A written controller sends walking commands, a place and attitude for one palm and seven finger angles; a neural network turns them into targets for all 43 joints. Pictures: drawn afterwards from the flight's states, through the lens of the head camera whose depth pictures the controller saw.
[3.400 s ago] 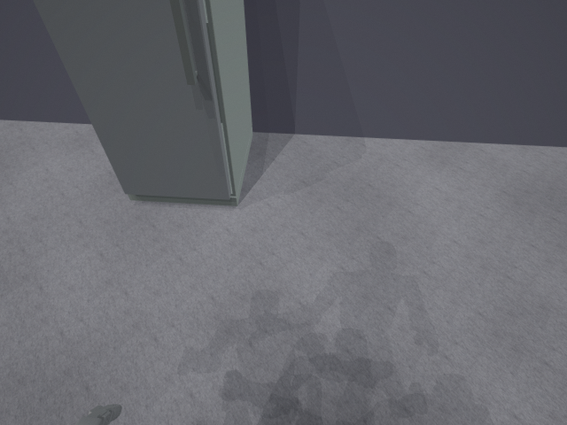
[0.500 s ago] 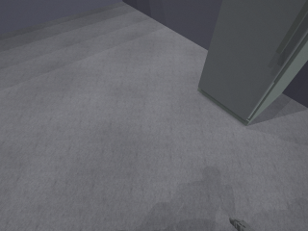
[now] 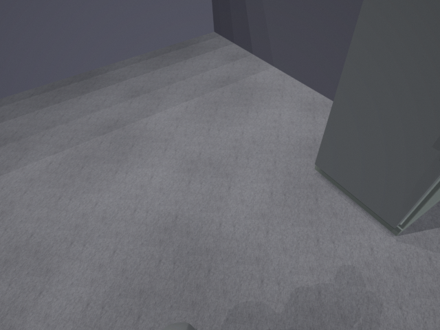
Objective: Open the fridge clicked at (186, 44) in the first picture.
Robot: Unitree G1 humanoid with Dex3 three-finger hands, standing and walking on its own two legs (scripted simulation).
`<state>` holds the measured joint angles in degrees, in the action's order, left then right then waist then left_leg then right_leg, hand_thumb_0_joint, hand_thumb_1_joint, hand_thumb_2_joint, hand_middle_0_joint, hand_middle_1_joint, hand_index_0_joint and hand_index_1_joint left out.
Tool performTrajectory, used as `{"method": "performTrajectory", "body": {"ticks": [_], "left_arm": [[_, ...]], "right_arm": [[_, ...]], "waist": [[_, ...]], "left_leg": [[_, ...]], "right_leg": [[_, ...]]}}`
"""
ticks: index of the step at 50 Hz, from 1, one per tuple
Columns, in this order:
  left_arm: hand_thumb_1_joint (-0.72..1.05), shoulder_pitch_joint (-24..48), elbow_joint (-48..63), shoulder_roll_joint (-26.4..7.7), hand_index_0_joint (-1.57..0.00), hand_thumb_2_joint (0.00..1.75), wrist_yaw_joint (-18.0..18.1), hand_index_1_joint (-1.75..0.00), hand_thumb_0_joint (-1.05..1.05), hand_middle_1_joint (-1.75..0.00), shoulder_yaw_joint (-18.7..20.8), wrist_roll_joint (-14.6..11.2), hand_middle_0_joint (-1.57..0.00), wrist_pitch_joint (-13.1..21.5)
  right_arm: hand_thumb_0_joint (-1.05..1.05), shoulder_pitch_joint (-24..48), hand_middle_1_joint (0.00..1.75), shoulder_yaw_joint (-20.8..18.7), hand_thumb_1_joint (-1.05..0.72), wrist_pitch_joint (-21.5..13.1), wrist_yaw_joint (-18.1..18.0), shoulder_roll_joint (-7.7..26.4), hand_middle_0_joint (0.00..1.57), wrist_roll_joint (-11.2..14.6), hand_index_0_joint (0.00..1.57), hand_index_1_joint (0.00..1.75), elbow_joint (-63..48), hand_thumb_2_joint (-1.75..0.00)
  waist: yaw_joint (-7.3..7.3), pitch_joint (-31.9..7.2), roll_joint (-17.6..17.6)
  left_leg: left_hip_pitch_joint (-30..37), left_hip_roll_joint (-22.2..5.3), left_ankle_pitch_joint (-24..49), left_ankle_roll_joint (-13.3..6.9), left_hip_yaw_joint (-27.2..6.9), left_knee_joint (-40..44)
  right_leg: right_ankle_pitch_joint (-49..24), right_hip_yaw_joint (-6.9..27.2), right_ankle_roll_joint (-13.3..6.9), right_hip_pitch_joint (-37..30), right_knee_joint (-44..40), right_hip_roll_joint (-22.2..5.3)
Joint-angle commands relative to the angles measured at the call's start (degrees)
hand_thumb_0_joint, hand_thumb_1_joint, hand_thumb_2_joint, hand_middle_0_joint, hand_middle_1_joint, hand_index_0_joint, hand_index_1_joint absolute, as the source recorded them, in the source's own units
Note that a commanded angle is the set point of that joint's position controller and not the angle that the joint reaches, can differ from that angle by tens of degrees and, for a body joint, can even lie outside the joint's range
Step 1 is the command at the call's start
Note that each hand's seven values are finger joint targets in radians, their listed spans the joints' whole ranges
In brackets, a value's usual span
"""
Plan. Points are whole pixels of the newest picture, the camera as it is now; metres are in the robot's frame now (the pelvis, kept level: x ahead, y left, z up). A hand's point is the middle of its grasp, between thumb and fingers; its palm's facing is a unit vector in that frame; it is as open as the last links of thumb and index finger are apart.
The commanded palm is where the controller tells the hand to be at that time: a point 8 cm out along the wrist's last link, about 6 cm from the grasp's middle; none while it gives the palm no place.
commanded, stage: walk to a spot facing it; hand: right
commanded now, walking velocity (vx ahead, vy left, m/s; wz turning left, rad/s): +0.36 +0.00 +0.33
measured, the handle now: out of the picture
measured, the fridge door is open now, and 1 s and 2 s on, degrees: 0 0 0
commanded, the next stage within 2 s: turn to face it in 0.62 s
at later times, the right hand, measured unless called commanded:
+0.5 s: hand (271, 249) +0.35 -0.10 -0.18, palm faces -0.14 +0.98 -0.17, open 7.4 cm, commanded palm none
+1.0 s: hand (293, 228) +0.42 -0.17 -0.20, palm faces -0.01 +0.99 -0.13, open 7.4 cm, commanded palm none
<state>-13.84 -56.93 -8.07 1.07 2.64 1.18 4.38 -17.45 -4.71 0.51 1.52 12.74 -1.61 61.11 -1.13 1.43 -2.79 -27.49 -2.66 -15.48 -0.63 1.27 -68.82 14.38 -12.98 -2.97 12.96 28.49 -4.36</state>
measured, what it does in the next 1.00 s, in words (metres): walks ahead: left foot, then right foot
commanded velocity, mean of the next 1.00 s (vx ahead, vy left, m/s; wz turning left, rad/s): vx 0.23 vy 0.00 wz -0.07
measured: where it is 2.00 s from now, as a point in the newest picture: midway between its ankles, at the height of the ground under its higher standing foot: (223, 291)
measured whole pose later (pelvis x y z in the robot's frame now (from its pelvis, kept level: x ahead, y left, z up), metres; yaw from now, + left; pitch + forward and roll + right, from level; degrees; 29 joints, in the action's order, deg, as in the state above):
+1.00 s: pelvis +0.40 +0.01 -0.01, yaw +4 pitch -1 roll +3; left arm -10.2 -57.5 -8.8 0.6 2.5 0.9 1.4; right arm -15.2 -3.3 0.5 -0.4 10.5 -0.9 61.8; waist -0.6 4.1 -1.8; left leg -23.3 -4.1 -25.4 2.8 4.1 -63.4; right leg 10.9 -7.1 -4.8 20.5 31.9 -2.0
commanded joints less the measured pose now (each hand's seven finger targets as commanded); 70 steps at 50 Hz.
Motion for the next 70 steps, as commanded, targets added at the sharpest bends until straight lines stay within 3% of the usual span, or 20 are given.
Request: {"method": "performTrajectory", "body": {"ticks": [1, 12, 15, 17, 18, 19, 20, 23, 27, 39, 41, 42, 43, 45, 47, 50, 62, 68, 69, 70], "left_arm": [[0.90, -7.90, -1.18, -6.27, -0.20, 0.90, 0.50, -0.30, 0.00, -0.30, 1.05, 0.04, -0.20, 1.30], [0.90, -17.41, -7.17, -6.48, -0.20, 0.90, 0.49, -0.30, 0.00, -0.30, 0.85, 0.74, -0.20, 0.56], [0.90, -17.05, -7.70, -7.51, -0.20, 0.90, 0.42, -0.30, 0.00, -0.30, 1.21, 0.78, -0.20, 0.15], [0.90, -15.17, -7.43, -8.74, -0.20, 0.90, 0.42, -0.30, 0.00, -0.30, 1.23, 0.32, -0.20, -0.06], [0.90, -14.35, -6.82, -8.46, -0.20, 0.90, -0.11, -0.30, 0.00, -0.30, 1.21, -0.18, -0.20, 0.03], [0.90, -15.92, -5.01, -4.49, -0.20, 0.90, -0.40, -0.30, 0.00, -0.30, 0.57, -1.13, -0.20, 0.45], [0.90, -11.61, -2.72, -4.12, -0.20, 0.90, -0.22, -0.30, 0.00, -0.30, 0.50, -1.27, -0.20, 0.21], [0.90, -7.35, -3.05, -3.44, -0.20, 0.90, -0.40, -0.30, 0.00, -0.30, 0.97, 0.03, -0.20, -0.94], [0.90, -12.19, -4.65, -0.37, -0.20, 0.90, -0.88, -0.30, 0.00, -0.30, 0.79, 0.61, -0.20, -3.29], [0.90, 1.04, 0.46, -4.17, -0.20, 0.90, -2.35, -0.30, 0.00, -0.30, 0.35, 0.08, -0.20, -1.93], [0.90, -7.72, -2.06, -8.30, -0.20, 0.90, -1.83, -0.30, 0.00, -0.30, 1.10, 0.51, -0.20, -1.46], [0.90, -12.24, -2.26, -14.13, -0.20, 0.90, -1.19, -0.30, 0.00, -0.30, 2.30, 0.96, -0.20, -1.49], [0.90, -14.20, -3.00, -15.82, -0.20, 0.90, -0.55, -0.30, 0.00, -0.30, 2.26, 0.34, -0.20, -2.17], [0.90, -7.09, -0.79, -13.97, -0.20, 0.90, 0.01, -0.30, 0.00, -0.30, 2.03, 0.02, -0.20, -2.67], [0.90, -1.07, 1.06, -11.02, -0.20, 0.90, -0.04, -0.30, 0.00, -0.30, 1.20, 0.03, -0.20, -2.49], [0.90, 0.40, 2.24, -10.57, -0.20, 0.90, -0.08, -0.30, 0.00, -0.30, 1.82, -0.15, -0.20, -2.61], [0.90, -1.95, 4.49, -13.51, -0.20, 0.90, -0.60, -0.30, 0.00, -0.30, 4.13, 0.53, -0.20, -4.78], [0.90, 1.30, 6.99, -14.11, -0.20, 0.90, -1.00, -0.30, 0.00, -0.30, 4.96, 0.10, -0.20, -5.62], [0.90, 1.92, 7.74, -12.36, -0.20, 0.90, -1.33, -0.30, 0.00, -0.30, 4.83, -0.32, -0.20, -5.74], [0.90, 1.24, 8.95, -8.52, -0.20, 0.90, -1.69, -0.30, 0.00, -0.30, 4.32, -0.82, -0.20, -5.76]], "right_arm": [[0.00, -0.48, 0.30, -0.48, -0.90, -0.59, 0.18, -0.63, 0.20, -0.61, 0.20, 0.30, -3.48, -0.90], [0.00, 16.28, 0.30, 0.70, -0.90, -1.23, 0.72, -2.57, 0.20, -0.24, 0.20, 0.30, -7.65, -0.90], [0.00, 13.35, 0.30, 0.60, -0.90, -1.90, 0.40, -1.62, 0.20, -0.23, 0.20, 0.30, -6.95, -0.90], [0.00, 2.20, 0.30, -0.07, -0.90, -2.74, 0.02, 0.05, 0.20, -0.52, 0.20, 0.30, -3.41, -0.90], [0.00, -6.51, 0.30, -1.09, -0.90, -3.55, -0.41, 3.75, 0.20, -0.74, 0.20, 0.30, -0.85, -0.90], [0.00, -13.45, 0.30, -2.71, -0.90, -4.07, -1.30, 10.41, 0.20, -0.56, 0.20, 0.30, 0.71, -0.90], [0.00, -14.87, 0.30, -2.65, -0.90, -3.81, -1.71, 12.86, 0.20, 1.13, 0.20, 0.30, 1.28, -0.90], [0.00, -0.86, 0.30, -0.70, -0.90, -4.06, -2.08, 5.69, 0.20, 1.06, 0.20, 0.30, -2.02, -0.90], [0.00, 2.37, 0.30, 0.64, -0.90, -5.05, -2.40, 0.97, 0.20, 0.17, 0.20, 0.30, -2.39, -0.90], [0.00, -1.91, 0.30, 0.62, -0.90, -4.66, -2.59, 4.93, 0.20, 0.23, 0.20, 0.30, 0.38, -0.90], [0.00, -3.62, 0.30, 1.05, -0.90, -3.93, -2.76, 3.28, 0.20, 0.62, 0.20, 0.30, 0.35, -0.90], [0.00, -5.59, 0.30, 1.27, -0.90, -3.57, -2.63, 0.84, 0.20, 1.26, 0.20, 0.30, -0.69, -0.90], [0.00, -4.40, 0.30, 1.77, -0.90, -3.29, -2.95, 1.03, 0.20, 0.98, 0.20, 0.30, -2.26, -0.90], [0.00, 1.85, 0.30, 1.22, -0.90, -2.60, -2.69, 1.72, 0.20, 0.67, 0.20, 0.30, -3.60, -0.90], [0.00, 1.82, 0.30, 0.69, -0.90, -1.95, -2.11, 0.78, 0.20, 0.38, 0.20, 0.30, -3.39, -0.90], [0.00, -0.67, 0.30, -0.08, -0.90, -0.58, -2.27, 0.90, 0.20, 0.39, 0.20, 0.30, -3.78, -0.90], [0.00, 9.84, 0.30, -0.84, -0.90, 0.68, -2.81, 2.27, 0.20, 0.65, 0.20, 0.30, -12.21, -0.90], [0.00, 4.06, 0.30, -0.74, -0.90, 0.01, -3.42, 3.70, 0.20, 1.41, 0.20, 0.30, -12.87, -0.90], [0.00, 1.62, 0.30, -1.25, -0.90, -0.32, -3.71, 5.93, 0.20, 1.10, 0.20, 0.30, -12.84, -0.90], [0.00, 1.49, 0.30, -2.06, -0.90, -0.92, -4.17, 11.42, 0.20, 0.13, 0.20, 0.30, -13.45, -0.90]], "waist": [[0.74, 2.15, 7.00], [5.16, 8.08, 9.90], [2.94, 5.44, 9.86], [-2.46, -0.98, 9.37], [-6.53, -6.92, 5.47], [-7.93, -15.01, -7.43], [-7.11, -13.44, -6.79], [-1.69, -0.01, -0.86], [3.73, 2.16, -1.32], [1.70, 3.41, -1.84], [4.65, -1.98, 7.55], [5.44, -6.14, 19.08], [6.01, -9.57, 24.44], [4.60, -3.12, 13.37], [1.81, -1.07, 9.59], [0.76, -5.14, 9.22], [3.46, -3.89, 10.24], [0.46, -7.22, 10.47], [-0.72, -7.53, 5.77], [-0.74, -6.31, -10.41]], "left_leg": [[-9.71, -3.86, 6.54, 1.39, -1.85, 0.51], [-9.78, -3.10, 5.87, 0.07, 5.81, 26.88], [-2.05, 0.52, 1.56, -2.32, 8.77, 31.40], [13.74, 4.24, 3.81, -4.11, 11.55, 36.07], [29.58, 0.78, 7.07, -5.86, 6.97, 37.99], [46.03, -16.15, 8.05, -12.21, -17.26, 41.79], [45.18, -23.70, 16.30, -16.63, -31.66, 49.35], [20.29, -18.81, 2.17, -11.36, -18.33, 55.52], [7.47, -12.18, 5.27, -8.29, -4.54, 58.11], [19.16, -12.08, 17.09, -5.36, 1.56, 50.26], [14.42, -7.54, 16.86, -1.16, 6.96, 33.35], [3.81, -1.33, -1.63, 2.04, 10.35, 19.09], [0.70, 1.89, -22.29, 2.78, 6.63, 5.95], [-5.08, -2.23, -17.02, 2.67, 1.06, -1.48], [-1.19, -3.71, -9.80, 3.54, 0.18, 1.96], [0.28, -3.25, -5.12, 4.57, 0.55, 4.41], [-0.51, -0.66, -8.59, 5.45, -1.02, 18.34], [17.10, 1.86, -0.99, 3.76, -0.01, 41.05], [24.70, -2.31, 1.47, 2.22, -3.25, 49.25], [30.95, -17.68, 0.21, -2.99, -18.56, 56.08]], "right_leg": [[-3.93, 10.29, -0.60, -4.73, -19.57, -14.11], [-20.29, 1.64, -3.30, -13.94, -16.61, -15.29], [-35.92, -1.09, -2.68, -16.18, -9.29, -15.67], [-46.90, -3.86, -0.48, -13.65, 4.99, -13.82], [-39.54, -4.29, 1.61, -3.92, 18.31, -12.12], [-1.47, -4.13, 4.21, 13.86, 37.46, -4.55], [19.03, 3.48, 4.14, 23.00, 50.71, 0.24], [5.58, 11.30, 3.69, 22.48, 49.25, -7.19], [1.32, 9.27, 5.20, 15.46, 37.35, -7.24], [-4.38, 5.39, 4.01, 8.20, 6.04, -2.10], [-17.84, 9.18, 2.03, -7.54, -0.42, -3.26], [-30.62, 24.21, -3.82, -16.78, -3.05, -14.92], [-30.88, 33.19, -8.13, -17.01, -8.93, -20.57], [-19.72, 32.83, -9.33, -7.25, -10.49, -19.02], [-15.62, 24.91, -5.71, 0.96, -12.47, -13.23], [-15.29, 21.85, -4.87, 0.22, -13.11, -10.17], [-8.89, 33.14, -7.48, -1.18, -11.73, -8.95], [-14.71, 34.08, -3.92, 5.00, -5.58, -4.19], [-7.53, 31.43, -0.69, 11.42, -1.23, -0.93], [7.19, 20.69, 4.22, 23.83, 11.51, 6.83]]}}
